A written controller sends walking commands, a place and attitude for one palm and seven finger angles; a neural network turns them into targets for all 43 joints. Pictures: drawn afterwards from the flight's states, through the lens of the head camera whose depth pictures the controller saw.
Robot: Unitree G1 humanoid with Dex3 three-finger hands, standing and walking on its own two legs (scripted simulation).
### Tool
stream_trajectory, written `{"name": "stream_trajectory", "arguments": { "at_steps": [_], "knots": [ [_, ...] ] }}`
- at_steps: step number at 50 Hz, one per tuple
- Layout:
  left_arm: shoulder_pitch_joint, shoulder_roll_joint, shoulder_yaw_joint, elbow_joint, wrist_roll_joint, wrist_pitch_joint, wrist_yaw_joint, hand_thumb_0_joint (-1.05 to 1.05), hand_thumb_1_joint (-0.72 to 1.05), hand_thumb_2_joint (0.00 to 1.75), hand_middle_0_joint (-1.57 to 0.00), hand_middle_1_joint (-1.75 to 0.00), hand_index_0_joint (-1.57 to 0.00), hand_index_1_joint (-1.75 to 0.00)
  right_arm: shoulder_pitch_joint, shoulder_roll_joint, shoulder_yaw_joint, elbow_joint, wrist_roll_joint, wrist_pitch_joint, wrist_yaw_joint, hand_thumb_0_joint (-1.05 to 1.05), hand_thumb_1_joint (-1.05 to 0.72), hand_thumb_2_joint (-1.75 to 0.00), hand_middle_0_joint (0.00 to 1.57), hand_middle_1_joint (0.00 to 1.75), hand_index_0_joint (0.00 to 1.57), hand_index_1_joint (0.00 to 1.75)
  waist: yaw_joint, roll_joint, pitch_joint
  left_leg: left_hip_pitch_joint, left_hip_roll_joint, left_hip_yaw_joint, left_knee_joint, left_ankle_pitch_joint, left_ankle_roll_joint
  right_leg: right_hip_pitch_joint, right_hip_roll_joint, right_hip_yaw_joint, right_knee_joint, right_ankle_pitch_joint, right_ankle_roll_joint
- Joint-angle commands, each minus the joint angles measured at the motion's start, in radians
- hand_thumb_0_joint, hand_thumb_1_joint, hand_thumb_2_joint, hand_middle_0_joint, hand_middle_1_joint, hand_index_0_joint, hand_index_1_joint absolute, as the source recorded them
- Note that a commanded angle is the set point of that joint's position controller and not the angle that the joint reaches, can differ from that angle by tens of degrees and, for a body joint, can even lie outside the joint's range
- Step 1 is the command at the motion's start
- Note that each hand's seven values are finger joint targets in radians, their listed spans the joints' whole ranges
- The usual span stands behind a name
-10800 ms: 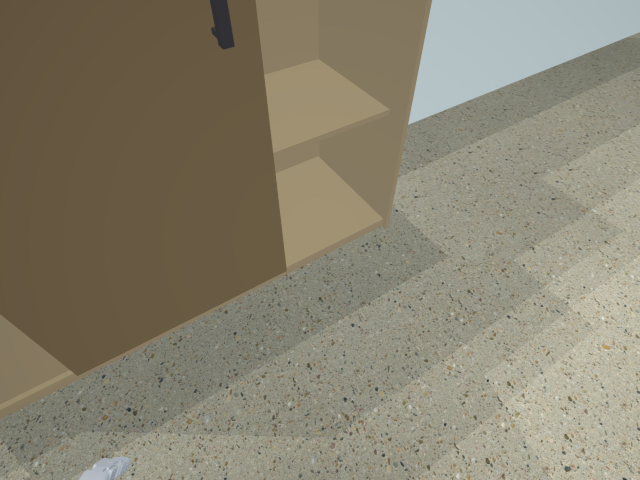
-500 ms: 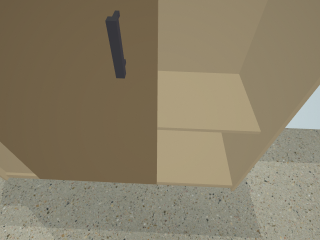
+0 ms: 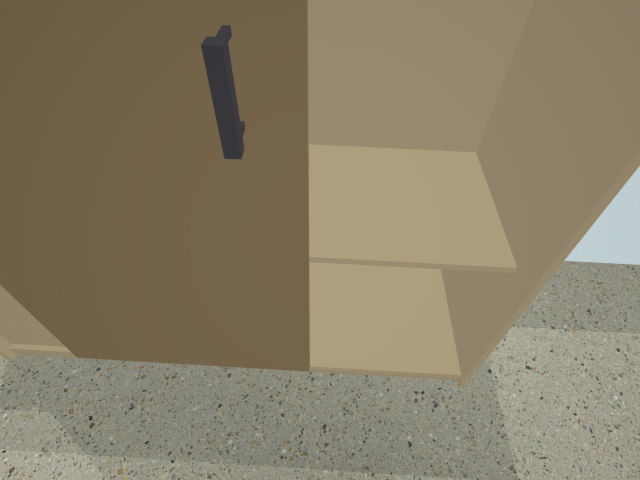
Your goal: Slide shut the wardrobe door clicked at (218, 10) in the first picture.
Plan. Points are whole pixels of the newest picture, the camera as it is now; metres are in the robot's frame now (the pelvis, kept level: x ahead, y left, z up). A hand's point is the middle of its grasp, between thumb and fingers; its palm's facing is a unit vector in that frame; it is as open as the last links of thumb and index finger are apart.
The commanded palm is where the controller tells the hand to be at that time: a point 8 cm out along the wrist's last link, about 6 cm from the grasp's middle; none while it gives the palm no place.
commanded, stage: look again from close up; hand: left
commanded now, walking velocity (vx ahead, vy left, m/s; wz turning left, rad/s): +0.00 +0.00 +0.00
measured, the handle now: (229, 94) +0.52 +0.16 +0.22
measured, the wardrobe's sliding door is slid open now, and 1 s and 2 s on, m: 0.48 0.48 0.48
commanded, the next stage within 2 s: raise the hand with hooked fingers in 0.06 s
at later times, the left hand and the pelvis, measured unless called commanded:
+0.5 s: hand (206, 408) +0.19 +0.15 +0.02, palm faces -0.05 -1.00 -0.02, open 8.0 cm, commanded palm +0.13 +0.23 +0.00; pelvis -0.03 -0.02 -0.04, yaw +0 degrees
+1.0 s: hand (118, 384) +0.19 +0.22 +0.09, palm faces +0.02 -1.00 -0.07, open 11.1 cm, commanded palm +0.15 +0.27 +0.10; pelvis -0.04 -0.01 -0.02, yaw +1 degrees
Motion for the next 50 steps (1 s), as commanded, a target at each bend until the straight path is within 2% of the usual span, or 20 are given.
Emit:
{"name": "stream_trajectory", "arguments": {
  "at_steps": [1,7,8,9,10,11,12,14,16,18,19,20,22,25,30,35,40,45,47,50],
  "knots": [
    [0.095,0.095,0.018,-0.018,0.001,-0.009,0.008,0.0,0.9,0.9,-0.2,-0.3,-0.2,-0.3,0.061,-0.083,-0.014,-0.021,-0.002,-0.012,-0.007,0.0,-0.9,-0.9,0.2,0.3,0.2,0.3,-0.001,-0.004,0.05,-0.015,0.111,-0.097,-0.067,0.208,0.016,-0.046,-0.088,0.076,-0.083,0.207,-0.029],
    [0.102,0.093,0.019,-0.017,0.0,-0.011,0.008,0.0,0.9,0.9,-0.2,-0.3,-0.2,-0.3,0.07,-0.081,-0.013,-0.019,-0.003,-0.013,-0.008,0.0,-0.9,-0.9,0.2,0.3,0.2,0.3,-0.002,-0.005,0.039,-0.013,0.11,-0.097,-0.065,0.22,0.013,-0.037,-0.088,0.075,-0.082,0.224,-0.032],
    [0.128,0.121,0.019,0.004,0.017,-0.04,0.044,0.0,0.9,0.9,-0.2,-0.3,-0.2,-0.3,-0.028,-0.117,-0.02,-0.094,0.004,-0.021,0.005,0.0,-0.9,-0.9,0.2,0.3,0.2,0.3,0.019,-0.026,0.086,-0.091,0.114,-0.064,0.145,0.339,-0.017,-0.076,-0.129,0.126,-0.079,0.622,-0.012],
    [-0.59,0.292,0.052,-1.552,-0.187,-0.237,0.03,0.0,0.88,0.89,-0.2,-0.32,-0.2,-0.32,0.019,-0.303,-0.058,-0.442,0.038,-0.161,-0.033,0.0,-0.9,-0.9,0.2,0.3,0.2,0.3,-0.121,0.191,-0.388,0.196,0.032,-0.043,0.02,0.401,0.012,-0.011,-0.038,0.035,0.034,0.497,-0.027],
    [-0.528,0.366,0.135,-1.573,-0.148,-0.233,0.099,0.0,0.85,0.88,-0.2,-0.33,-0.2,-0.33,-0.105,-0.196,-0.018,-0.393,0.058,-0.25,-0.075,0.0,-0.9,-0.9,0.2,0.3,0.2,0.3,-0.085,0.24,-0.348,0.223,0.056,-0.008,0.031,0.351,0.011,-0.106,0.021,0.004,0.078,0.239,-0.026],
    [0.026,0.087,0.014,-1.229,-0.125,-0.08,0.112,0.0,0.83,0.87,-0.21,-0.34,-0.21,-0.34,-0.038,-0.159,-0.048,-0.409,0.049,-0.302,-0.062,0.0,-0.9,-0.9,0.2,0.3,0.2,0.3,-0.051,0.219,-0.268,0.137,0.075,-0.048,-0.012,0.371,0.011,-0.17,0.028,-0.04,0.111,0.085,-0.034],
    [0.072,-0.043,-0.069,-1.177,-0.161,-0.018,0.113,0.0,0.81,0.86,-0.21,-0.36,-0.21,-0.36,-0.035,-0.163,-0.048,-0.382,0.071,-0.313,-0.063,0.0,-0.9,-0.9,0.2,0.3,0.2,0.3,-0.058,0.152,-0.163,0.02,0.052,-0.07,0.019,0.288,-0.003,-0.183,0.014,-0.059,0.102,0.093,-0.021],
    [0.005,0.058,-0.023,-1.34,-0.164,-0.098,0.084,0.0,0.76,0.84,-0.21,-0.39,-0.21,-0.39,-0.058,-0.227,-0.069,-0.47,0.054,-0.345,-0.076,0.0,-0.9,-0.9,0.2,0.3,0.2,0.3,-0.08,0.037,-0.136,-0.044,0.03,-0.074,0.092,0.151,0.002,-0.219,0.02,-0.054,0.064,0.114,-0.015],
    [0.06,0.035,0.012,-1.23,-0.162,-0.178,0.021,0.0,0.71,0.82,-0.21,-0.42,-0.21,-0.42,-0.053,-0.222,-0.08,-0.524,0.021,-0.35,-0.065,0.0,-0.9,-0.9,0.2,0.3,0.2,0.3,-0.077,-0.184,-0.104,-0.158,0.009,-0.075,0.172,0.127,0.001,-0.32,0.03,-0.063,0.096,0.075,-0.007],
    [0.271,0.017,0.091,-1.028,-0.202,-0.294,-0.098,0.0,0.67,0.8,-0.22,-0.45,-0.22,-0.45,-0.101,-0.213,-0.104,-0.56,0.01,-0.339,-0.042,0.0,-0.9,-0.9,0.2,0.3,0.2,0.3,0.006,-0.318,-0.055,-0.327,0.006,-0.06,0.239,0.065,-0.018,-0.38,0.029,-0.053,0.166,0.028,-0.005],
    [0.329,0.027,0.133,-0.989,-0.234,-0.362,-0.174,0.0,0.64,0.79,-0.22,-0.47,-0.22,-0.47,-0.116,-0.213,-0.112,-0.582,0.013,-0.329,-0.028,0.0,-0.9,-0.9,0.2,0.3,0.2,0.3,0.032,-0.324,-0.067,-0.392,0.001,-0.052,0.273,0.055,-0.025,-0.369,0.023,-0.033,0.203,0.051,-0.009],
    [0.365,0.098,0.224,-0.928,-0.258,-0.415,-0.256,0.0,0.62,0.78,-0.22,-0.48,-0.22,-0.48,-0.125,-0.218,-0.123,-0.607,0.024,-0.315,-0.007,0.0,-0.9,-0.9,0.2,0.3,0.2,0.3,0.067,-0.244,-0.085,-0.422,-0.01,-0.045,0.306,0.073,-0.038,-0.332,0.006,0.0,0.236,0.12,-0.022],
    [0.307,0.208,0.324,-1.029,-0.297,-0.483,-0.38,0.0,0.57,0.76,-0.22,-0.51,-0.22,-0.51,-0.161,-0.229,-0.125,-0.694,0.029,-0.298,0.006,0.0,-0.9,-0.9,0.2,0.3,0.2,0.3,0.072,-0.118,-0.181,-0.441,-0.024,-0.008,0.358,0.087,-0.031,-0.271,-0.018,0.051,0.278,0.21,-0.017],
    [0.241,0.258,0.372,-1.225,-0.322,-0.386,-0.379,0.0,0.5,0.73,-0.23,-0.55,-0.23,-0.55,-0.184,-0.21,-0.114,-0.78,0.035,-0.246,-0.006,0.0,-0.9,-0.9,0.2,0.3,0.2,0.3,0.091,0.019,-0.259,-0.405,-0.028,0.005,0.351,0.087,-0.017,-0.222,-0.017,0.071,0.27,0.194,-0.01],
    [-0.062,0.247,0.322,-1.502,-0.318,-0.415,-0.29,0.0,0.39,0.68,-0.24,-0.63,-0.24,-0.63,-0.091,-0.2,-0.086,-0.779,0.024,-0.22,-0.037,0.0,-0.9,-0.9,0.2,0.3,0.2,0.3,-0.031,0.037,-0.232,-0.323,0.009,-0.042,0.369,0.088,0.004,-0.328,0.018,0.06,0.244,0.188,0.004],
    [-0.199,0.246,0.227,-1.424,-0.333,-0.448,-0.376,0.0,0.27,0.63,-0.25,-0.7,-0.25,-0.7,-0.08,-0.229,-0.056,-0.714,0.041,-0.269,-0.059,0.0,-0.9,-0.9,0.2,0.3,0.2,0.3,-0.089,0.078,-0.161,-0.287,0.022,-0.075,0.358,0.01,0.013,-0.383,0.031,0.062,0.182,0.042,-0.006],
    [-0.159,0.371,0.367,-1.288,-0.363,-0.283,-0.434,0.0,0.15,0.58,-0.25,-0.78,-0.25,-0.78,-0.129,-0.239,-0.04,-0.702,0.06,-0.3,-0.076,0.0,-0.9,-0.9,0.2,0.3,0.2,0.3,-0.009,0.052,-0.214,-0.263,0.022,-0.085,0.276,-0.007,0.012,-0.247,0.008,0.081,0.101,-0.045,-0.004],
    [-0.134,0.391,0.468,-1.308,-0.414,-0.192,-0.398,0.0,0.04,0.53,-0.26,-0.86,-0.26,-0.86,-0.161,-0.221,-0.021,-0.708,0.057,-0.321,-0.065,0.0,-0.9,-0.9,0.2,0.3,0.2,0.3,0.046,0.007,-0.219,-0.222,0.023,-0.088,0.197,0.075,0.004,-0.157,0.013,0.032,0.088,0.065,-0.002],
    [-0.145,0.359,0.438,-1.381,-0.412,-0.191,-0.389,0.0,-0.01,0.51,-0.27,-0.88,-0.27,-0.88,-0.151,-0.216,-0.019,-0.71,0.059,-0.339,-0.057,0.0,-0.9,-0.9,0.2,0.3,0.2,0.3,0.039,0.055,-0.223,-0.169,0.023,-0.077,0.17,0.092,0.005,-0.172,0.022,0.002,0.088,0.099,-0.003],
    [-0.153,0.356,0.43,-1.365,-0.403,-0.159,-0.38,0.0,-0.08,0.48,-0.27,-0.93,-0.27,-0.93,-0.141,-0.229,-0.021,-0.698,0.06,-0.357,-0.054,0.0,-0.9,-0.9,0.2,0.3,0.2,0.3,0.039,0.015,-0.177,-0.155,0.025,-0.081,0.135,0.094,0.004,-0.165,0.032,-0.02,0.073,0.109,-0.006]
  ]
}}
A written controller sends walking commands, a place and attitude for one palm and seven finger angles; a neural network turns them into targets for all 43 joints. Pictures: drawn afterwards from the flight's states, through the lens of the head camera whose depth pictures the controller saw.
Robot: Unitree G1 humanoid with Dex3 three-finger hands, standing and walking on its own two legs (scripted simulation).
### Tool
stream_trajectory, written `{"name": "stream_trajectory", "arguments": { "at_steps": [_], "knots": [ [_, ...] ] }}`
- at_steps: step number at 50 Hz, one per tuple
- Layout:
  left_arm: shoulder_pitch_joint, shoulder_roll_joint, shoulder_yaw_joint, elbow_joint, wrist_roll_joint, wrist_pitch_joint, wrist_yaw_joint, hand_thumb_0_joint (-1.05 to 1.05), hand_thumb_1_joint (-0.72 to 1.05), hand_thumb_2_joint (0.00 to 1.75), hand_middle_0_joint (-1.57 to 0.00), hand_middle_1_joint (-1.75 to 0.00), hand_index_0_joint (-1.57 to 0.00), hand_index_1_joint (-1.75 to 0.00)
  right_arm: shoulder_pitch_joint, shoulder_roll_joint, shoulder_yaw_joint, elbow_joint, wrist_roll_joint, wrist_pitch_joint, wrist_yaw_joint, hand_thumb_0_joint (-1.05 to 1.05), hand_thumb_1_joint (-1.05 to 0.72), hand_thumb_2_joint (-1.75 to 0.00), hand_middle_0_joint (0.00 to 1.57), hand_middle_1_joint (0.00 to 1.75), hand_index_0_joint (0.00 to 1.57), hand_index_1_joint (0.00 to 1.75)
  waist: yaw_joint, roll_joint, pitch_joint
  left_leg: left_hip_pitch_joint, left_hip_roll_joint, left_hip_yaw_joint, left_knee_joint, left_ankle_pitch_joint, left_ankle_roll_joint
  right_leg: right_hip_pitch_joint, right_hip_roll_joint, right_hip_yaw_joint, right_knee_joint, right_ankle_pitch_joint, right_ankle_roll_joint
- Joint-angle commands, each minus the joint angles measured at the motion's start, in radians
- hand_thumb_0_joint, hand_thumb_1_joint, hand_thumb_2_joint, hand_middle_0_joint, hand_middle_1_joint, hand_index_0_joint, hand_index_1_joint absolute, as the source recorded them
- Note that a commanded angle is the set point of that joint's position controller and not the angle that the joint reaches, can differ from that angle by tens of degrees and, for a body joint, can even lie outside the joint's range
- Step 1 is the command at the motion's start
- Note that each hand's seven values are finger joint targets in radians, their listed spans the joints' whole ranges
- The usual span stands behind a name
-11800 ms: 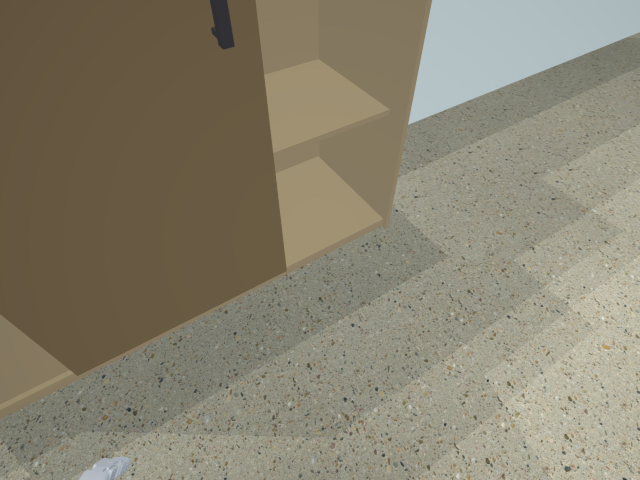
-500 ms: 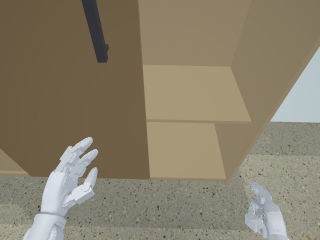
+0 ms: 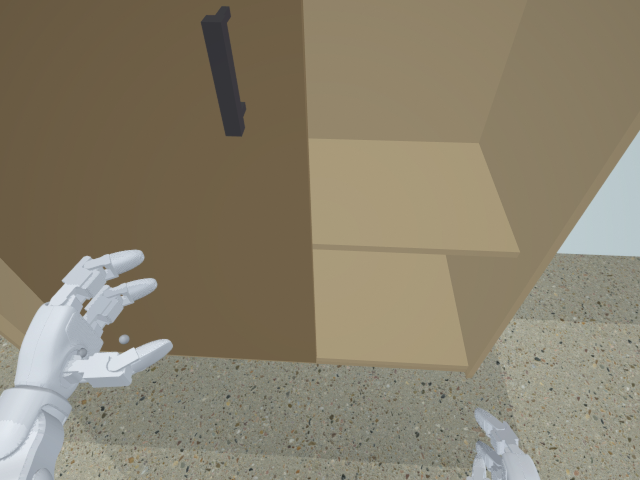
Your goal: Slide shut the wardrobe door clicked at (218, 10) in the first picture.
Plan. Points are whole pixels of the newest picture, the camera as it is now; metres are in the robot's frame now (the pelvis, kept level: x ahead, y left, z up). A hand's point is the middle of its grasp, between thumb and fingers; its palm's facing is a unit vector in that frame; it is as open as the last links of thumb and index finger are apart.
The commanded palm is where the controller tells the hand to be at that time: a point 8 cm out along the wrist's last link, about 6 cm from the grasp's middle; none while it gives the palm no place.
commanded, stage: raise the hand with hooked fingers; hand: left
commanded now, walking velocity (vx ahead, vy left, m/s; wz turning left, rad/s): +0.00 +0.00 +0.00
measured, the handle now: (229, 73) +0.56 +0.16 +0.25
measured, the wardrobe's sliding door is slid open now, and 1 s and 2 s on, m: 0.48 0.48 0.48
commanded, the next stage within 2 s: move the hooked fingers beside the handle in 1.26 s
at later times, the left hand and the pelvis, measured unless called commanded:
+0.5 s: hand (36, 260) +0.25 +0.27 +0.21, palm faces +0.08 -0.99 -0.13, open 13.7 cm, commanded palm +0.22 +0.32 +0.22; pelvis +0.01 +0.01 +0.02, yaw +1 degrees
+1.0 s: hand (25, 199) +0.28 +0.27 +0.26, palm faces +0.05 -0.99 -0.14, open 14.0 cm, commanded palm +0.25 +0.32 +0.27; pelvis +0.01 -0.01 +0.02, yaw +1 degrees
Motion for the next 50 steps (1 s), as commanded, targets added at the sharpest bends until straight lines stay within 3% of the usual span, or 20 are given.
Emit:
{"name": "stream_trajectory", "arguments": {
  "at_steps": [1,3,7,10,12,18,20,21,23,25,31,34,35,38,39,41,43,44,48,50],
  "knots": [
    [-0.107,0.162,0.09,-0.233,-0.019,-0.021,0.012,0.0,-0.1,0.47,-0.27,-0.94,-0.27,-0.94,-0.146,-0.15,-0.063,-0.173,0.006,-0.096,-0.01,0.0,-0.9,-0.9,0.2,0.3,0.2,0.3,0.039,-0.02,-0.103,0.116,-0.016,-0.042,-0.156,0.15,0.02,0.046,-0.001,0.016,-0.157,0.147,0.018],
    [-0.151,0.192,0.11,-0.249,-0.008,0.001,0.019,0.0,-0.15,0.45,-0.27,-0.98,-0.27,-0.98,-0.139,-0.154,-0.068,-0.165,0.008,-0.101,-0.017,0.0,-0.9,-0.9,0.2,0.3,0.2,0.3,0.034,-0.021,-0.119,0.149,-0.014,-0.044,-0.178,0.128,0.022,0.049,0.0,0.008,-0.172,0.118,0.02],
    [-0.263,0.235,0.13,-0.316,0.003,0.034,0.024,0.0,-0.24,0.41,-0.28,-1.03,-0.28,-1.03,-0.149,-0.152,-0.06,-0.157,0.011,-0.113,-0.028,0.0,-0.9,-0.9,0.2,0.3,0.2,0.3,0.04,0.059,-0.121,0.214,-0.014,-0.055,-0.226,0.144,0.019,0.085,0.006,-0.006,-0.195,0.132,0.007],
    [-0.294,0.264,0.163,-0.306,-0.001,0.062,0.025,0.0,-0.31,0.38,-0.29,-1.08,-0.29,-1.08,-0.152,-0.156,-0.056,-0.144,0.006,-0.115,-0.033,0.0,-0.9,-0.9,0.2,0.3,0.2,0.3,0.05,0.023,-0.12,0.247,-0.016,-0.067,-0.247,0.195,0.017,0.129,0.01,-0.01,-0.213,0.188,0.003],
    [-0.338,0.261,0.156,-0.312,-0.001,0.09,0.012,0.0,-0.36,0.36,-0.29,-1.11,-0.29,-1.11,-0.161,-0.153,-0.053,-0.141,0.011,-0.111,-0.033,0.0,-0.9,-0.9,0.2,0.3,0.2,0.3,0.046,0.058,-0.126,0.28,-0.015,-0.063,-0.257,0.214,0.014,0.127,0.01,-0.012,-0.22,0.214,0.004],
    [-0.445,0.3,0.179,-0.276,-0.003,0.198,-0.02,0.0,-0.5,0.3,-0.3,-1.2,-0.3,-1.2,-0.192,-0.149,-0.036,-0.149,0.021,-0.082,-0.032,0.0,-0.9,-0.9,0.2,0.3,0.2,0.3,0.051,0.052,-0.102,0.308,-0.017,-0.072,-0.291,0.222,0.01,0.147,0.012,-0.012,-0.252,0.229,0.001],
    [-0.483,0.313,0.181,-0.251,0.001,0.236,-0.027,0.0,-0.5,0.3,-0.3,-1.2,-0.3,-1.2,-0.198,-0.148,-0.028,-0.145,0.023,-0.064,-0.032,0.0,-0.9,-0.9,0.2,0.3,0.2,0.3,0.054,0.062,-0.074,0.308,-0.02,-0.072,-0.3,0.218,0.009,0.156,0.013,-0.008,-0.269,0.224,-0.003],
    [-0.52,0.325,0.189,-0.267,0.001,0.248,-0.031,0.0,-0.5,0.3,-0.3,-1.2,-0.3,-1.2,-0.207,-0.148,-0.027,-0.149,0.026,-0.06,-0.031,0.0,-0.9,-0.9,0.2,0.3,0.2,0.3,0.049,0.079,-0.094,0.325,-0.023,-0.071,-0.302,0.226,0.01,0.157,0.012,-0.007,-0.272,0.237,-0.002],
    [-0.554,0.359,0.214,-0.241,0.001,0.276,-0.039,0.0,-0.5,0.3,-0.3,-1.2,-0.3,-1.2,-0.215,-0.148,-0.024,-0.15,0.028,-0.046,-0.034,0.0,-0.9,-0.9,0.2,0.3,0.2,0.3,0.048,0.028,-0.107,0.334,-0.022,-0.075,-0.309,0.214,0.012,0.16,0.013,-0.008,-0.282,0.224,0.002],
    [-0.596,0.387,0.233,-0.216,-0.003,0.298,-0.049,0.0,-0.5,0.3,-0.3,-1.2,-0.3,-1.2,-0.226,-0.147,-0.017,-0.149,0.027,-0.032,-0.034,0.0,-0.9,-0.9,0.2,0.3,0.2,0.3,0.053,0.024,-0.086,0.327,-0.028,-0.074,-0.312,0.211,0.014,0.173,0.011,-0.001,-0.301,0.221,-0.003],
    [-0.725,0.462,0.268,-0.203,0.002,0.344,-0.083,0.0,-0.5,0.3,-0.3,-1.2,-0.3,-1.2,-0.255,-0.146,-0.008,-0.16,0.036,-0.017,-0.03,0.0,-0.9,-0.9,0.2,0.3,0.2,0.3,0.056,0.077,-0.144,0.369,-0.038,-0.069,-0.313,0.254,0.015,0.198,0.007,0.004,-0.31,0.269,-0.006],
    [-0.765,0.497,0.282,-0.157,0.005,0.371,-0.1,0.0,-0.5,0.3,-0.3,-1.2,-0.3,-1.2,-0.256,-0.154,-0.008,-0.157,0.04,-0.011,-0.031,0.0,-0.9,-0.9,0.2,0.3,0.2,0.3,0.053,0.039,-0.153,0.375,-0.039,-0.071,-0.316,0.259,0.019,0.195,0.005,0.0,-0.313,0.274,-0.002],
    [-0.758,0.508,0.291,-0.113,-0.001,0.386,-0.106,0.0,-0.5,0.3,-0.3,-1.2,-0.3,-1.2,-0.256,-0.153,-0.005,-0.153,0.038,-0.006,-0.029,0.0,-0.9,-0.9,0.2,0.3,0.2,0.3,0.06,0.014,-0.119,0.345,-0.041,-0.074,-0.318,0.249,0.019,0.203,0.003,0.003,-0.324,0.265,-0.005],
    [-0.824,0.555,0.312,-0.085,0.004,0.412,-0.125,0.0,-0.5,0.3,-0.3,-1.2,-0.3,-1.2,-0.268,-0.165,-0.01,-0.156,0.045,-0.005,-0.025,0.0,-0.9,-0.9,0.2,0.3,0.2,0.3,0.056,0.036,-0.138,0.359,-0.044,-0.069,-0.314,0.237,0.024,0.19,-0.003,0.012,-0.326,0.258,0.0],
    [-0.808,0.524,0.283,-0.051,0.006,0.423,-0.131,0.0,-0.5,0.3,-0.3,-1.2,-0.3,-1.2,-0.266,-0.164,-0.009,-0.159,0.048,-0.004,-0.024,0.0,-0.9,-0.9,0.2,0.3,0.2,0.3,0.052,0.024,-0.132,0.354,-0.045,-0.067,-0.312,0.237,0.023,0.183,-0.002,0.009,-0.321,0.258,0.001],
    [-0.749,0.499,0.276,-0.013,-0.009,0.435,-0.147,0.0,-0.5,0.3,-0.3,-1.2,-0.3,-1.2,-0.266,-0.167,-0.013,-0.165,0.052,0.002,-0.015,0.0,-0.9,-0.9,0.2,0.3,0.2,0.3,0.057,-0.019,-0.124,0.333,-0.047,-0.061,-0.296,0.24,0.025,0.192,-0.008,0.026,-0.324,0.28,0.004],
    [-0.752,0.495,0.262,-0.039,-0.007,0.439,-0.155,0.0,-0.5,0.3,-0.3,-1.2,-0.3,-1.2,-0.271,-0.171,-0.017,-0.173,0.057,0.006,-0.011,0.0,-0.9,-0.9,0.2,0.3,0.2,0.3,0.053,0.002,-0.126,0.333,-0.046,-0.055,-0.293,0.236,0.024,0.179,-0.01,0.025,-0.317,0.276,0.008],
    [-0.743,0.506,0.279,-0.043,-0.01,0.437,-0.153,0.0,-0.5,0.3,-0.3,-1.2,-0.3,-1.2,-0.272,-0.172,-0.02,-0.178,0.056,0.006,-0.01,0.0,-0.9,-0.9,0.2,0.3,0.2,0.3,0.056,-0.021,-0.139,0.334,-0.045,-0.056,-0.287,0.238,0.025,0.181,-0.01,0.028,-0.312,0.278,0.01],
    [-0.77,0.556,0.342,-0.162,-0.017,0.398,-0.125,0.0,-0.5,0.3,-0.3,-1.2,-0.3,-1.2,-0.281,-0.165,-0.024,-0.185,0.05,0.001,-0.01,0.0,-0.9,-0.9,0.2,0.3,0.2,0.3,0.064,0.025,-0.205,0.357,-0.047,-0.046,-0.271,0.286,0.027,0.224,-0.016,0.038,-0.296,0.332,0.011],
    [-0.765,0.567,0.355,-0.175,-0.016,0.384,-0.106,0.0,-0.5,0.3,-0.3,-1.2,-0.3,-1.2,-0.272,-0.159,-0.023,-0.176,0.046,0.002,-0.013,0.0,-0.9,-0.9,0.2,0.3,0.2,0.3,0.065,0.018,-0.182,0.347,-0.044,-0.042,-0.271,0.286,0.026,0.224,-0.017,0.035,-0.301,0.328,0.012]
  ]
}}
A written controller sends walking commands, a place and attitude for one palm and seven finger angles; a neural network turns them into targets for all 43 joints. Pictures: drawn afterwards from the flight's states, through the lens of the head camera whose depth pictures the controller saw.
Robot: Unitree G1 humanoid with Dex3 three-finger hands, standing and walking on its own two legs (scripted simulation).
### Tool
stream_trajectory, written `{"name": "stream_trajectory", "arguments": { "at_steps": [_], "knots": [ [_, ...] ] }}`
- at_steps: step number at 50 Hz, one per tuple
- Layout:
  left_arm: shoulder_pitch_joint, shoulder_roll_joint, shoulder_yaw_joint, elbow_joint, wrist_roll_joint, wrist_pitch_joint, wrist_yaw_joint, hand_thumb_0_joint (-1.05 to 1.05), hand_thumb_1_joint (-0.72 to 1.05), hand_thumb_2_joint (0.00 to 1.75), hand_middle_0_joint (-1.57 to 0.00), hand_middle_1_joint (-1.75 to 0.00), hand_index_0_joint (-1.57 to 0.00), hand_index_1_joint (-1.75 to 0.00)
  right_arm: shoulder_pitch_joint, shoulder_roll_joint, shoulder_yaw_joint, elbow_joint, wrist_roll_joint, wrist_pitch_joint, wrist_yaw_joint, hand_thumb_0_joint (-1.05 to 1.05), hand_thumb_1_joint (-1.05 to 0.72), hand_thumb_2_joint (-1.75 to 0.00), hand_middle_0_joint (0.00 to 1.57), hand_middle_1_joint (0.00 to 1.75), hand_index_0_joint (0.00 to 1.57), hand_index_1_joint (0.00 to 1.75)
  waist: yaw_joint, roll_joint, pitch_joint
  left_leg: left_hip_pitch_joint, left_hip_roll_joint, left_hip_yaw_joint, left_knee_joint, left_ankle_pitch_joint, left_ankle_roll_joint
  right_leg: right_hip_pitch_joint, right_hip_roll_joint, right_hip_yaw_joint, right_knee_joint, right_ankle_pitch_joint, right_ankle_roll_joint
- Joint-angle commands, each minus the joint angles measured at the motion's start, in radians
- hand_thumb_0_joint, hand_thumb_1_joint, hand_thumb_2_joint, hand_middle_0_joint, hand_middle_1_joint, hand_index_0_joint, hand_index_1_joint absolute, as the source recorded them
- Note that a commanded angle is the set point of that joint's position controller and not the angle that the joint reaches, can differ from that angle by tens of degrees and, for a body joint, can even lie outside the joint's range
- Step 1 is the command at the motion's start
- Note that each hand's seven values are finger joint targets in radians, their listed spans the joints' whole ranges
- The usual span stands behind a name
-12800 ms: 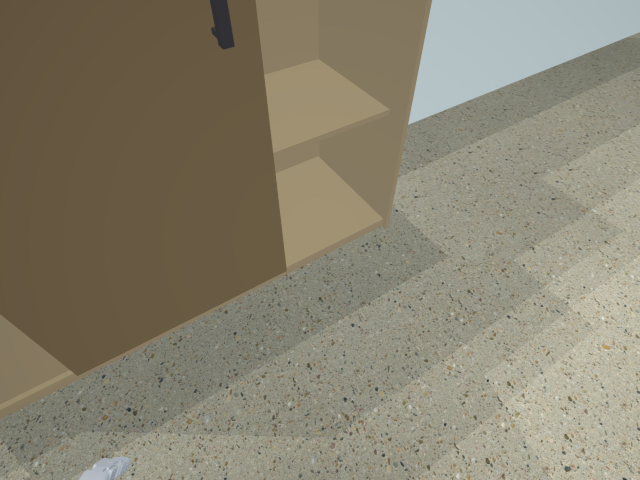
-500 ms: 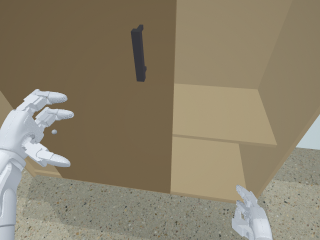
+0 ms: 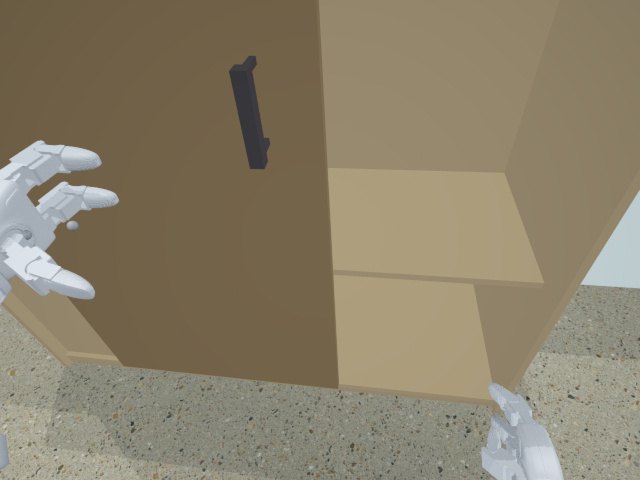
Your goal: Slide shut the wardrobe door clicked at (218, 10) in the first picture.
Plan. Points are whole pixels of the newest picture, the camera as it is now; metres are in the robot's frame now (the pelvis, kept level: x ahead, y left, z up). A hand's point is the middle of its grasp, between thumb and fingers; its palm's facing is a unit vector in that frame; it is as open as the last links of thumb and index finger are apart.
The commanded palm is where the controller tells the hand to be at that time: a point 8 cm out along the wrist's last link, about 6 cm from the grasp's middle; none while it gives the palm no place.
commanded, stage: raise the hand with hooked fingers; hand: left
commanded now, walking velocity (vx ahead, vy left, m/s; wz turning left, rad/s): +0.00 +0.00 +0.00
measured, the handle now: (254, 113) +0.55 +0.16 +0.23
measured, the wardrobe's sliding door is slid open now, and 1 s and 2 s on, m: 0.48 0.48 0.48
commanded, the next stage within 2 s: move the hooked fingers beside the handle in 0.26 s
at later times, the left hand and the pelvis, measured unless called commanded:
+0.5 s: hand (72, 216) +0.29 +0.28 +0.24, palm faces +0.07 -0.99 -0.11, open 14.0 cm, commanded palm +0.27 +0.31 +0.25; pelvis +0.00 +0.00 +0.00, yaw +1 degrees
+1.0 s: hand (125, 181) +0.36 +0.26 +0.24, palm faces +0.03 -1.00 -0.06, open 14.0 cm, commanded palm +0.34 +0.30 +0.24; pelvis +0.01 +0.01 +0.00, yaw -1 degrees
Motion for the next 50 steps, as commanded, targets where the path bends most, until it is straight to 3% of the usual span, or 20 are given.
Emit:
{"name": "stream_trajectory", "arguments": {
  "at_steps": [1,4,6,9,12,19,23,25,29,33,34,35,40,41,43,44,45,47,49,50],
  "knots": [
    [-0.311,0.347,0.162,-0.248,-0.026,-0.095,0.041,0.0,-0.5,0.3,-0.3,-1.2,-0.3,-1.2,-0.172,-0.079,-0.04,-0.177,-0.009,-0.074,-0.011,0.0,-0.9,-0.9,0.2,0.3,0.2,0.3,0.012,-0.018,-0.2,0.12,-0.028,-0.03,-0.023,0.187,0.036,-0.01,-0.007,0.046,-0.074,0.255,0.019],
    [-0.317,0.32,0.136,-0.223,-0.018,-0.089,0.05,0.0,-0.5,0.3,-0.3,-1.2,-0.3,-1.2,-0.171,-0.079,-0.039,-0.168,-0.008,-0.077,-0.018,0.0,-0.9,-0.9,0.2,0.3,0.2,0.3,0.007,0.025,-0.171,0.12,-0.026,-0.029,-0.027,0.185,0.033,-0.028,-0.01,0.043,-0.067,0.254,0.017],
    [-0.306,0.321,0.135,-0.198,-0.016,-0.079,0.048,0.0,-0.5,0.3,-0.3,-1.2,-0.3,-1.2,-0.169,-0.083,-0.04,-0.165,-0.007,-0.076,-0.019,0.0,-0.9,-0.9,0.2,0.3,0.2,0.3,0.005,-0.005,-0.167,0.105,-0.025,-0.027,-0.018,0.174,0.034,-0.024,-0.016,0.058,-0.074,0.26,0.023],
    [-0.32,0.303,0.103,-0.21,-0.011,-0.069,0.035,0.0,-0.5,0.3,-0.3,-1.2,-0.3,-1.2,-0.172,-0.082,-0.04,-0.172,-0.003,-0.076,-0.023,0.0,-0.9,-0.9,0.2,0.3,0.2,0.3,0.0,0.021,-0.187,0.131,-0.026,-0.027,-0.016,0.193,0.035,-0.03,-0.013,0.046,-0.06,0.278,0.021],
    [-0.302,0.306,0.113,-0.193,-0.022,-0.067,0.026,0.0,-0.5,0.3,-0.3,-1.2,-0.3,-1.2,-0.169,-0.083,-0.04,-0.168,-0.003,-0.074,-0.022,0.0,-0.9,-0.9,0.2,0.3,0.2,0.3,-0.002,-0.032,-0.184,0.121,-0.025,-0.03,-0.01,0.193,0.037,-0.03,-0.012,0.049,-0.062,0.293,0.026],
    [-0.327,0.315,0.119,-0.178,-0.022,-0.066,0.03,0.0,-0.5,0.3,-0.3,-1.2,-0.3,-1.2,-0.172,-0.081,-0.038,-0.162,-0.005,-0.068,-0.022,0.0,-0.9,-0.9,0.2,0.3,0.2,0.3,-0.006,-0.027,-0.176,0.126,-0.024,-0.036,-0.019,0.19,0.035,-0.049,-0.005,0.033,-0.062,0.268,0.023],
    [-0.45,0.248,0.018,-0.126,-0.008,-0.075,0.037,0.0,-0.5,0.3,-0.3,-1.2,-0.3,-1.2,-0.167,-0.078,-0.035,-0.148,-0.002,-0.071,-0.028,0.0,-0.9,-0.9,0.2,0.3,0.2,0.3,-0.028,-0.004,-0.144,0.134,-0.025,-0.044,-0.028,0.141,0.033,-0.094,-0.003,0.034,-0.075,0.203,0.019],
    [-0.496,0.252,-0.002,-0.092,0.007,-0.08,0.049,0.0,-0.5,0.3,-0.3,-1.2,-0.3,-1.2,-0.156,-0.079,-0.035,-0.138,-0.003,-0.067,-0.033,0.0,-0.9,-0.9,0.2,0.3,0.2,0.3,-0.031,-0.005,-0.134,0.123,-0.023,-0.046,-0.034,0.121,0.032,-0.09,-0.006,0.035,-0.087,0.167,0.017],
    [-0.597,0.252,-0.024,-0.06,0.033,-0.099,0.07,0.0,-0.5,0.3,-0.3,-1.2,-0.3,-1.2,-0.158,-0.078,-0.034,-0.141,-0.006,-0.067,-0.036,0.0,-0.9,-0.9,0.2,0.3,0.2,0.3,-0.035,0.001,-0.195,0.151,-0.025,-0.055,-0.04,0.124,0.033,-0.08,-0.006,0.033,-0.077,0.167,0.013],
    [-0.598,0.292,0.028,-0.04,0.044,-0.118,0.085,0.0,-0.5,0.3,-0.3,-1.2,-0.3,-1.2,-0.157,-0.079,-0.036,-0.148,-0.012,-0.057,-0.027,0.0,-0.9,-0.9,0.2,0.3,0.2,0.3,-0.012,0.0,-0.262,0.155,-0.025,-0.047,-0.037,0.196,0.032,-0.017,-0.008,0.031,-0.057,0.247,0.007],
    [-0.592,0.275,0.018,-0.037,0.044,-0.116,0.085,0.0,-0.5,0.3,-0.3,-1.2,-0.3,-1.2,-0.159,-0.074,-0.034,-0.153,-0.013,-0.055,-0.025,0.0,-0.9,-0.9,0.2,0.3,0.2,0.3,-0.01,0.02,-0.262,0.162,-0.025,-0.046,-0.035,0.219,0.031,-0.017,-0.009,0.03,-0.051,0.27,0.004],
    [-0.561,0.294,0.038,-0.019,0.045,-0.112,0.092,0.0,-0.5,0.3,-0.3,-1.2,-0.3,-1.2,-0.15,-0.075,-0.035,-0.15,-0.014,-0.046,-0.022,0.0,-0.9,-0.9,0.2,0.3,0.2,0.3,-0.002,-0.017,-0.249,0.134,-0.022,-0.045,-0.037,0.225,0.03,0.005,-0.01,0.027,-0.055,0.272,0.003],
    [-0.513,0.261,0.029,0.016,0.042,-0.088,0.099,0.0,-0.5,0.3,-0.3,-1.2,-0.3,-1.2,-0.143,-0.081,-0.044,-0.159,-0.013,-0.028,-0.011,0.0,-0.9,-0.9,0.2,0.3,0.2,0.3,-0.003,-0.061,-0.228,0.116,-0.017,-0.033,-0.034,0.254,0.031,-0.003,-0.008,0.023,-0.05,0.316,0.008],
    [-0.525,0.273,0.04,0.016,0.046,-0.084,0.102,0.0,-0.5,0.3,-0.3,-1.2,-0.3,-1.2,-0.143,-0.086,-0.047,-0.159,-0.011,-0.026,-0.01,0.0,-0.9,-0.9,0.2,0.3,0.2,0.3,-0.006,-0.055,-0.23,0.121,-0.017,-0.029,-0.031,0.263,0.032,-0.009,-0.006,0.025,-0.048,0.335,0.01],
    [-0.6,0.236,-0.012,-0.009,0.052,-0.082,0.107,0.0,-0.5,0.3,-0.3,-1.2,-0.3,-1.2,-0.145,-0.081,-0.047,-0.16,-0.008,-0.022,-0.013,0.0,-0.9,-0.9,0.2,0.3,0.2,0.3,-0.022,-0.007,-0.224,0.142,-0.015,-0.032,-0.034,0.256,0.028,-0.038,-0.005,0.023,-0.047,0.309,0.008],
    [-0.633,0.216,-0.035,-0.021,0.054,-0.087,0.111,0.0,-0.5,0.3,-0.3,-1.2,-0.3,-1.2,-0.141,-0.08,-0.049,-0.159,-0.01,-0.024,-0.015,0.0,-0.9,-0.9,0.2,0.3,0.2,0.3,-0.03,-0.018,-0.234,0.159,-0.013,-0.036,-0.032,0.26,0.03,-0.047,-0.003,0.023,-0.046,0.306,0.008],
    [-0.621,0.228,-0.024,-0.004,0.052,-0.091,0.121,0.0,-0.5,0.3,-0.3,-1.2,-0.3,-1.2,-0.13,-0.081,-0.051,-0.153,-0.013,-0.019,-0.017,0.0,-0.9,-0.9,0.2,0.3,0.2,0.3,-0.027,-0.054,-0.232,0.144,-0.012,-0.039,-0.032,0.253,0.031,-0.032,-0.005,0.023,-0.052,0.296,0.007],
    [-0.657,0.263,0.006,-0.001,0.058,-0.103,0.129,0.0,-0.5,0.3,-0.3,-1.2,-0.3,-1.2,-0.127,-0.087,-0.055,-0.147,-0.015,-0.021,-0.021,0.0,-0.9,-0.9,0.2,0.3,0.2,0.3,-0.029,-0.03,-0.263,0.162,-0.015,-0.035,-0.03,0.257,0.033,-0.027,-0.004,0.03,-0.051,0.308,0.008],
    [-0.729,0.223,-0.05,-0.008,0.069,-0.113,0.131,0.0,-0.5,0.3,-0.3,-1.2,-0.3,-1.2,-0.127,-0.083,-0.053,-0.142,-0.013,-0.019,-0.025,0.0,-0.9,-0.9,0.2,0.3,0.2,0.3,-0.045,0.022,-0.261,0.182,-0.014,-0.037,-0.032,0.252,0.03,-0.048,-0.004,0.03,-0.053,0.292,0.005],
    [-0.741,0.216,-0.061,0.001,0.071,-0.12,0.14,0.0,-0.5,0.3,-0.3,-1.2,-0.3,-1.2,-0.118,-0.082,-0.053,-0.135,-0.017,-0.016,-0.027,0.0,-0.9,-0.9,0.2,0.3,0.2,0.3,-0.046,0.01,-0.249,0.172,-0.013,-0.04,-0.033,0.25,0.029,-0.038,-0.007,0.027,-0.056,0.283,0.002]
  ]
}}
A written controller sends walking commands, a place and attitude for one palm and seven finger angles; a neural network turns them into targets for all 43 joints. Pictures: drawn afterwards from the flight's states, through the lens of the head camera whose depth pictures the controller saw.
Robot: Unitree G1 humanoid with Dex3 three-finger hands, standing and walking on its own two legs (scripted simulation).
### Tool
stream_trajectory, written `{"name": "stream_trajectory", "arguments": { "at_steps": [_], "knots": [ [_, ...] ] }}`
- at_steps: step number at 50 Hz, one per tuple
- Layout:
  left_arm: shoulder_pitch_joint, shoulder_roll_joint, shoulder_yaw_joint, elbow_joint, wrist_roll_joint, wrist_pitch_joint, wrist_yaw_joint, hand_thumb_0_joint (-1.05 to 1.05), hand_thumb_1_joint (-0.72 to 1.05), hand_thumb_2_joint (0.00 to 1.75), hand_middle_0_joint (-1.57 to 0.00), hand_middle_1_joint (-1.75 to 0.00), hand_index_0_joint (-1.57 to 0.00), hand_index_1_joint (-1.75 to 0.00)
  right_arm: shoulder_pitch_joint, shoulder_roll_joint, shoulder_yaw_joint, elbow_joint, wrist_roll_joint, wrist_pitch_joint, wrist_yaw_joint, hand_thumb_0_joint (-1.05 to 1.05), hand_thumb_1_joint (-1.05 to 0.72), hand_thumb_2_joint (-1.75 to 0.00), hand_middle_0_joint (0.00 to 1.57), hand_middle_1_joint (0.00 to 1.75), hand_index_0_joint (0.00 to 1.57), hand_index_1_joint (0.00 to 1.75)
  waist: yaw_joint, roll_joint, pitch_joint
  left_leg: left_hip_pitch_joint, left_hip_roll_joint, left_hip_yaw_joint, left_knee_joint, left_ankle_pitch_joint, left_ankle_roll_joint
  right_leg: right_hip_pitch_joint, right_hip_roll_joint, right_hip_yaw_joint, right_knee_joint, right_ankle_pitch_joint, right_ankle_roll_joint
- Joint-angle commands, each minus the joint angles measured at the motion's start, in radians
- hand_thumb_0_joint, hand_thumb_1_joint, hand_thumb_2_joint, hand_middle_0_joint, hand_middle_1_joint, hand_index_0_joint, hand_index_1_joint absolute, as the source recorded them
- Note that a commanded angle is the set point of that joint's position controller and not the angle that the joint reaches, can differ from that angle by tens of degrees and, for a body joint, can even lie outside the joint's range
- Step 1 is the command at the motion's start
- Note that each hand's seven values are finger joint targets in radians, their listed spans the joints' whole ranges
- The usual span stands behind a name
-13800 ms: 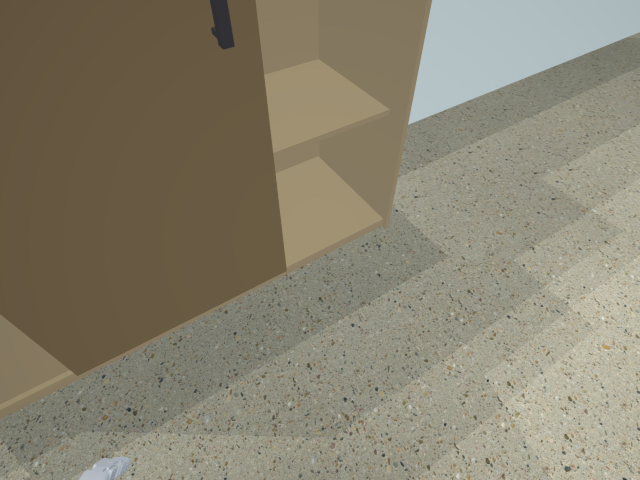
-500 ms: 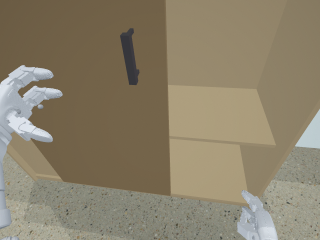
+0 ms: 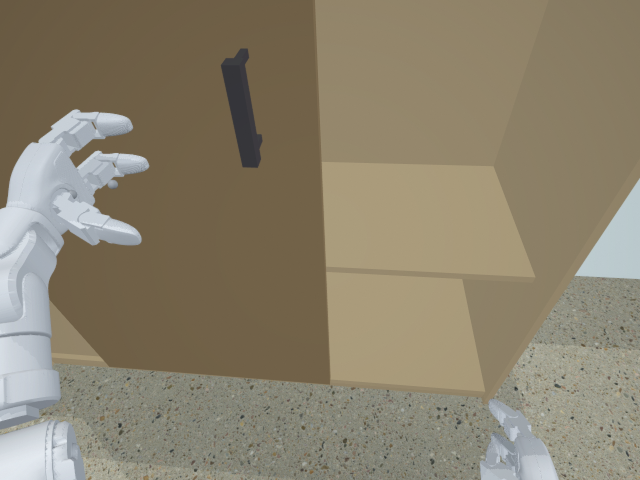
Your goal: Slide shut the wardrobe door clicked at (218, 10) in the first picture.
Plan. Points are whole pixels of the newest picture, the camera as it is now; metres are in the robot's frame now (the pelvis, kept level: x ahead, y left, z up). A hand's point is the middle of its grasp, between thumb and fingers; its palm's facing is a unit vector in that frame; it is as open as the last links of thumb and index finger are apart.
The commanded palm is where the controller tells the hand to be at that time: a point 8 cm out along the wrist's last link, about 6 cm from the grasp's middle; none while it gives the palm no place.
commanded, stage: move the hooked fingers beside the handle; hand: left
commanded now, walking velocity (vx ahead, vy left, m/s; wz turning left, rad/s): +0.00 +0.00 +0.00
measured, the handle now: (247, 109) +0.54 +0.15 +0.22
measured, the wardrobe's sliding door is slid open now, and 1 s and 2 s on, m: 0.48 0.48 0.48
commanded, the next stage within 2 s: feel for the door with the fingertips in 1.76 s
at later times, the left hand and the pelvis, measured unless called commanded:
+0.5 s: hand (175, 145) +0.42 +0.21 +0.24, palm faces +0.02 -1.00 -0.04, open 14.0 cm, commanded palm +0.40 +0.26 +0.23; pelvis +0.00 +0.00 +0.00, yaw -1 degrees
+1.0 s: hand (196, 122) +0.48 +0.20 +0.24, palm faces +0.01 -1.00 -0.01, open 14.0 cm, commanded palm +0.46 +0.25 +0.23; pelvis +0.01 +0.00 +0.00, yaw -2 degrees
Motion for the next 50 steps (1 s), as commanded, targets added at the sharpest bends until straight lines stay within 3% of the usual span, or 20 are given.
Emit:
{"name": "stream_trajectory", "arguments": {
  "at_steps": [1,3,5,7,9,11,13,15,17,19,23,25,28,30,34,37,40,43,48,50],
  "knots": [
    [-0.487,0.275,0.043,-0.195,-0.008,-0.086,0.023,0.0,-0.5,0.3,-0.3,-1.2,-0.3,-1.2,-0.133,-0.103,-0.046,-0.157,-0.005,-0.061,-0.016,0.0,-0.9,-0.9,0.2,0.3,0.2,0.3,-0.02,0.034,-0.248,0.188,0.002,-0.055,-0.027,0.254,0.014,-0.036,0.013,0.014,-0.06,0.291,-0.013],
    [-0.54,0.24,-0.002,-0.186,-0.003,-0.09,0.027,0.0,-0.5,0.3,-0.3,-1.2,-0.3,-1.2,-0.13,-0.104,-0.044,-0.152,-0.005,-0.061,-0.019,0.0,-0.9,-0.9,0.2,0.3,0.2,0.3,-0.03,0.04,-0.25,0.197,0.002,-0.06,-0.033,0.248,0.013,-0.044,0.013,0.013,-0.059,0.279,-0.015],
    [-0.518,0.265,0.019,-0.1,-0.001,-0.085,0.04,0.0,-0.5,0.3,-0.3,-1.2,-0.3,-1.2,-0.113,-0.111,-0.045,-0.135,-0.009,-0.052,-0.02,0.0,-0.9,-0.9,0.2,0.3,0.2,0.3,-0.023,-0.005,-0.223,0.162,0.004,-0.063,-0.039,0.229,0.011,-0.033,0.011,0.009,-0.067,0.261,-0.017],
    [-0.572,0.26,0.005,-0.049,0.006,-0.083,0.046,0.0,-0.5,0.3,-0.3,-1.2,-0.3,-1.2,-0.107,-0.114,-0.047,-0.127,-0.007,-0.05,-0.022,0.0,-0.9,-0.9,0.2,0.3,0.2,0.3,-0.037,-0.027,-0.22,0.157,0.004,-0.06,-0.038,0.214,0.015,-0.051,0.011,0.015,-0.069,0.263,-0.012],
    [-0.622,0.236,-0.031,-0.051,0.016,-0.088,0.053,0.0,-0.5,0.3,-0.3,-1.2,-0.3,-1.2,-0.106,-0.112,-0.047,-0.133,-0.006,-0.049,-0.022,0.0,-0.9,-0.9,0.2,0.3,0.2,0.3,-0.04,0.007,-0.248,0.176,0.005,-0.06,-0.038,0.223,0.013,-0.053,0.009,0.017,-0.064,0.263,-0.014],
    [-0.642,0.246,-0.02,-0.051,0.026,-0.108,0.07,0.0,-0.5,0.3,-0.3,-1.2,-0.3,-1.2,-0.097,-0.11,-0.049,-0.133,-0.01,-0.047,-0.017,0.0,-0.9,-0.9,0.2,0.3,0.2,0.3,-0.036,0.025,-0.269,0.186,0.006,-0.059,-0.033,0.244,0.012,-0.038,0.01,0.02,-0.063,0.282,-0.017],
    [-0.67,0.238,-0.024,-0.036,0.026,-0.12,0.079,0.0,-0.5,0.3,-0.3,-1.2,-0.3,-1.2,-0.088,-0.109,-0.05,-0.131,-0.014,-0.047,-0.016,0.0,-0.9,-0.9,0.2,0.3,0.2,0.3,-0.037,0.005,-0.304,0.198,0.007,-0.06,-0.031,0.272,0.012,-0.023,0.01,0.02,-0.056,0.31,-0.016],
    [-0.646,0.263,-0.005,0.045,0.031,-0.125,0.087,0.0,-0.5,0.3,-0.3,-1.2,-0.3,-1.2,-0.069,-0.114,-0.05,-0.117,-0.016,-0.035,-0.017,0.0,-0.9,-0.9,0.2,0.3,0.2,0.3,-0.031,-0.047,-0.277,0.16,0.01,-0.058,-0.038,0.259,0.012,-0.01,0.009,0.017,-0.06,0.296,-0.017],
    [-0.682,0.261,-0.008,0.065,0.039,-0.13,0.093,0.0,-0.5,0.3,-0.3,-1.2,-0.3,-1.2,-0.061,-0.116,-0.055,-0.117,-0.014,-0.035,-0.014,0.0,-0.9,-0.9,0.2,0.3,0.2,0.3,-0.038,-0.047,-0.273,0.159,0.011,-0.05,-0.038,0.262,0.016,-0.02,0.009,0.022,-0.06,0.317,-0.013],
    [-0.708,0.251,-0.026,0.076,0.052,-0.133,0.099,0.0,-0.5,0.3,-0.3,-1.2,-0.3,-1.2,-0.055,-0.113,-0.055,-0.117,-0.014,-0.032,-0.013,0.0,-0.9,-0.9,0.2,0.3,0.2,0.3,-0.042,0.001,-0.277,0.168,0.011,-0.046,-0.034,0.27,0.015,-0.028,0.008,0.026,-0.058,0.321,-0.015],
    [-0.752,0.287,-0.001,0.13,0.059,-0.155,0.105,0.0,-0.5,0.3,-0.3,-1.2,-0.3,-1.2,-0.02,-0.121,-0.064,-0.109,-0.018,-0.025,-0.013,0.0,-0.9,-0.9,0.2,0.3,0.2,0.3,-0.05,-0.045,-0.293,0.156,0.012,-0.039,-0.032,0.281,0.019,-0.007,0.011,0.03,-0.059,0.348,-0.012],
    [-0.738,0.321,0.029,0.137,0.061,-0.174,0.105,0.0,-0.5,0.3,-0.3,-1.2,-0.3,-1.2,-0.007,-0.124,-0.067,-0.112,-0.023,-0.024,-0.01,0.0,-0.9,-0.9,0.2,0.3,0.2,0.3,-0.036,-0.028,-0.318,0.152,0.007,-0.037,-0.026,0.309,0.02,0.026,0.008,0.034,-0.056,0.374,-0.015],
    [-0.79,0.287,-0.015,0.21,0.068,-0.185,0.091,0.0,-0.5,0.3,-0.3,-1.2,-0.3,-1.2,0.017,-0.127,-0.072,-0.095,-0.018,-0.021,-0.011,0.0,-0.9,-0.9,0.2,0.3,0.2,0.3,-0.064,-0.04,-0.281,0.145,0.01,-0.029,-0.023,0.295,0.023,-0.012,0.015,0.035,-0.06,0.378,-0.01],
    [-0.823,0.281,-0.029,0.213,0.071,-0.199,0.09,0.0,-0.5,0.3,-0.3,-1.2,-0.3,-1.2,0.034,-0.131,-0.076,-0.091,-0.02,-0.021,-0.01,0.0,-0.9,-0.9,0.2,0.3,0.2,0.3,-0.066,-0.005,-0.293,0.153,0.007,-0.031,-0.02,0.298,0.023,-0.012,0.013,0.035,-0.062,0.368,-0.015],
    [-0.875,0.293,-0.025,0.271,0.072,-0.215,0.083,0.0,-0.5,0.3,-0.3,-1.2,-0.3,-1.2,0.066,-0.138,-0.082,-0.073,-0.022,-0.024,-0.011,0.0,-0.9,-0.9,0.2,0.3,0.2,0.3,-0.083,-0.019,-0.306,0.156,0.007,-0.028,-0.014,0.295,0.026,-0.028,0.018,0.041,-0.064,0.381,-0.01],
    [-0.9,0.301,-0.03,0.349,0.076,-0.229,0.083,0.0,-0.5,0.3,-0.3,-1.2,-0.3,-1.2,0.086,-0.146,-0.084,-0.057,-0.021,-0.018,-0.011,0.0,-0.9,-0.9,0.2,0.3,0.2,0.3,-0.091,-0.047,-0.27,0.118,0.007,-0.023,-0.015,0.26,0.027,-0.046,0.018,0.041,-0.069,0.357,-0.007],
    [-0.93,0.357,0.0,0.38,0.092,-0.257,0.088,0.0,-0.5,0.3,-0.3,-1.2,-0.3,-1.2,0.115,-0.153,-0.089,-0.05,-0.028,-0.015,-0.01,0.0,-0.9,-0.9,0.2,0.3,0.2,0.3,-0.086,-0.03,-0.31,0.116,0.008,-0.021,-0.01,0.274,0.027,-0.019,0.013,0.045,-0.064,0.362,-0.01],
    [-0.991,0.327,-0.034,0.456,0.1,-0.275,0.081,0.0,-0.5,0.3,-0.3,-1.2,-0.3,-1.2,0.135,-0.153,-0.09,-0.037,-0.027,-0.017,-0.01,0.0,-0.9,-0.9,0.2,0.3,0.2,0.3,-0.111,-0.027,-0.288,0.1,0.007,-0.015,-0.006,0.248,0.029,-0.058,0.017,0.052,-0.065,0.355,-0.004],
    [-1.086,0.346,-0.031,0.526,0.116,-0.321,0.082,0.0,-0.5,0.3,-0.3,-1.2,-0.3,-1.2,0.18,-0.159,-0.094,-0.014,-0.034,-0.021,-0.01,0.0,-0.9,-0.9,0.2,0.3,0.2,0.3,-0.127,-0.002,-0.311,0.111,0.012,-0.019,0.002,0.256,0.027,-0.082,0.021,0.054,-0.062,0.347,-0.004],
    [-1.035,0.373,-0.003,0.53,0.117,-0.339,0.084,0.0,-0.5,0.3,-0.3,-1.2,-0.3,-1.2,0.197,-0.164,-0.098,-0.018,-0.04,-0.017,-0.007,0.0,-0.9,-0.9,0.2,0.3,0.2,0.3,-0.106,-0.022,-0.363,0.111,0.015,-0.018,0.004,0.297,0.026,-0.034,0.018,0.05,-0.052,0.38,-0.008]
  ]
}}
